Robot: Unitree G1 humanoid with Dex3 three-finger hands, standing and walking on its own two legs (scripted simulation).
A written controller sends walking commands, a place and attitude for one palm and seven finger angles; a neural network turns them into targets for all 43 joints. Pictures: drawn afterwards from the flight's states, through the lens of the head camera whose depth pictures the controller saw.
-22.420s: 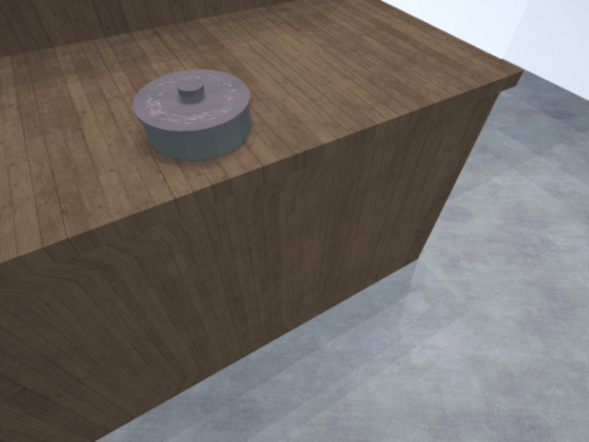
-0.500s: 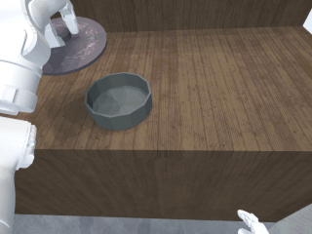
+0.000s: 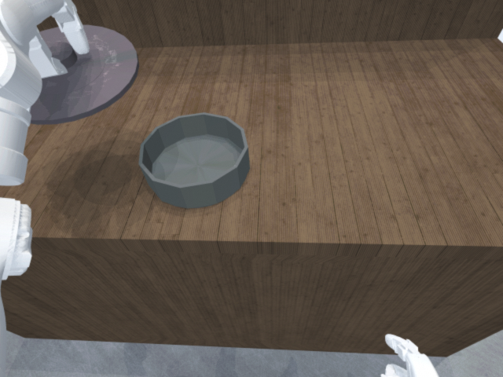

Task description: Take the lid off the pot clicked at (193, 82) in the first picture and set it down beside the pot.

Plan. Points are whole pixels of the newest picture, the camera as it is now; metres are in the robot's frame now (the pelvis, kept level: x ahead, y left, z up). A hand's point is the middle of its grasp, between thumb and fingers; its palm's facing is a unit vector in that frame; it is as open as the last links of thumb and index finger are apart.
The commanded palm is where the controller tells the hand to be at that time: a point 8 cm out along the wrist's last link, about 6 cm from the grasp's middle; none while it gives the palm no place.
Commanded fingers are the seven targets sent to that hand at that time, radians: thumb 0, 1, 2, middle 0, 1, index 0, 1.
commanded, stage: move the lid sideways beside the pot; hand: left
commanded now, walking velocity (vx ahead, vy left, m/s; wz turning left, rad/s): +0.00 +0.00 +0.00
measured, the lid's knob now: (57, 56) +0.47 +0.27 +0.29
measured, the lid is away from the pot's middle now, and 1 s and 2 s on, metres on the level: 0.16 0.24 0.24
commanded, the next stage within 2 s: lower the lid onto the table in 0.80 s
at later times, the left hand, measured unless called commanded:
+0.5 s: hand (19, 53) +0.45 +0.30 +0.30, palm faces -0.14 -0.06 -0.99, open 7.1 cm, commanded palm +0.43 +0.32 +0.37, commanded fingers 0.00 0.60 1.08 -0.90 -0.95 -0.95 -0.97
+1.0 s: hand out of the picture +0.43 +0.33 +0.30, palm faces -0.16 -0.07 -0.98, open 7.1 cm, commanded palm +0.43 +0.33 +0.36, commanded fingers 0.00 0.60 1.08 -0.90 -0.95 -0.95 -0.97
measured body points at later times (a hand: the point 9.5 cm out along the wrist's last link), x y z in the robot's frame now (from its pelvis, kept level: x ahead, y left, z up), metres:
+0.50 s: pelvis +0.00 -0.01 +0.00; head +0.04 -0.03 +0.45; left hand +0.45 +0.30 +0.36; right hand +0.10 -0.27 -0.13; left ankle +0.02 +0.07 -0.74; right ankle -0.02 -0.13 -0.74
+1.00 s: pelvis +0.01 +0.00 +0.00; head +0.05 -0.02 +0.45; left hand +0.44 +0.33 +0.35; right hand +0.12 -0.27 -0.12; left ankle +0.02 +0.07 -0.74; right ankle -0.02 -0.13 -0.74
